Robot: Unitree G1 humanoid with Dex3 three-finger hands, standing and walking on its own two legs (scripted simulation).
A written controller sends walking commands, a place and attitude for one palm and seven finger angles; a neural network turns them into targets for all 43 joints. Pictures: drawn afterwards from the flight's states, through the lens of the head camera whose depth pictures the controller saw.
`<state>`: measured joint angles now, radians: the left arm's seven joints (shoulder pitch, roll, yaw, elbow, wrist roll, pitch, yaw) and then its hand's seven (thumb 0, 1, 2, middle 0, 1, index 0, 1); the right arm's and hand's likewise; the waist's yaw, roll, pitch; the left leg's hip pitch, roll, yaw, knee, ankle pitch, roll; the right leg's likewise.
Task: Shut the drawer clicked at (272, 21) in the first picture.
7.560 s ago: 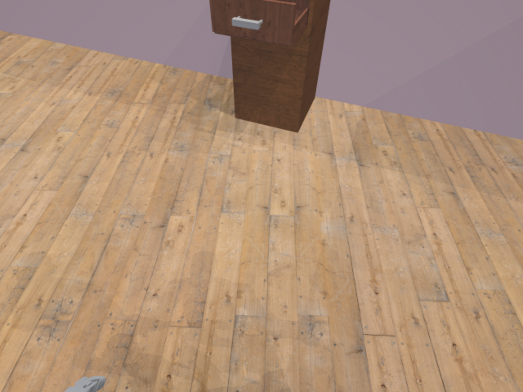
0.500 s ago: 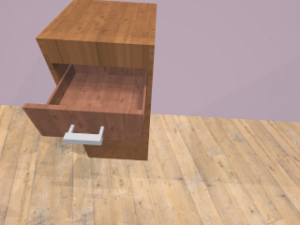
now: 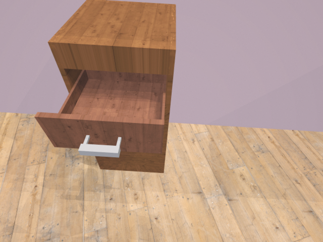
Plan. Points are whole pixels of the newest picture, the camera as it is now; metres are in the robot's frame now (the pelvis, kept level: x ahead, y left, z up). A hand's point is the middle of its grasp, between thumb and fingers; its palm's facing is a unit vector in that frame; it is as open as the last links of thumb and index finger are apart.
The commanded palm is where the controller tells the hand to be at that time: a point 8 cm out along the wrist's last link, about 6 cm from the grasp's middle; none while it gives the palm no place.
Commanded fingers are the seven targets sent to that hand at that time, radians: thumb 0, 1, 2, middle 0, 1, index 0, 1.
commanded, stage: come to a stop and stand still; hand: left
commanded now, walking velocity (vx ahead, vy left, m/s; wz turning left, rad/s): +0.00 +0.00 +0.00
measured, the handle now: (101, 144) +0.40 +0.22 -0.05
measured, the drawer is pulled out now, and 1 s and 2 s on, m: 0.25 0.25 0.25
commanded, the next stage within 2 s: look again from close up in 0.12 s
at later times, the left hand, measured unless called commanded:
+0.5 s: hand out of the picture -0.01 +0.16 -0.18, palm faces +0.01 -0.98 -0.17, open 7.4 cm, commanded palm none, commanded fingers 0.00 0.90 0.90 -0.20 -0.30 -0.20 -0.30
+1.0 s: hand (100, 209) +0.20 +0.16 -0.02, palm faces +0.21 -0.97 -0.12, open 6.9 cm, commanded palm +0.12 +0.20 -0.05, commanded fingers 0.00 0.90 0.90 -0.44 -0.56 -0.44 -0.56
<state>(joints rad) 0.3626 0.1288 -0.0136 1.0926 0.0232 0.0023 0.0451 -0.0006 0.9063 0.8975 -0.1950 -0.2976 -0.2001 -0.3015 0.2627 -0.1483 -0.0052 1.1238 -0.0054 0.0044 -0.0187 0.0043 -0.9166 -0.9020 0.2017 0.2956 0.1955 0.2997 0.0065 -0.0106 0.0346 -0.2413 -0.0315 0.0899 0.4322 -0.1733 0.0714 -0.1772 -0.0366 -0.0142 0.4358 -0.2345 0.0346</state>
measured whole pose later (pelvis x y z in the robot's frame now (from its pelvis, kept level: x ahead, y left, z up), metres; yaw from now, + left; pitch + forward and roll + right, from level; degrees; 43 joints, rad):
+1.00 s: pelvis +0.01 -0.02 -0.02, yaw +2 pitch +3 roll +0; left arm 0.47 0.17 0.03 0.09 -0.14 -0.21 0.07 0.04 0.96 0.90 -0.26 -0.38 -0.27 -0.38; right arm 0.31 -0.26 -0.01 0.76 0.02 -0.28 -0.04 0.01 -0.92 -0.90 0.20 0.30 0.20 0.30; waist -0.04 0.03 -0.08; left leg -0.45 -0.03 0.05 0.67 -0.29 0.05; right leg -0.38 -0.05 -0.05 0.70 -0.38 0.01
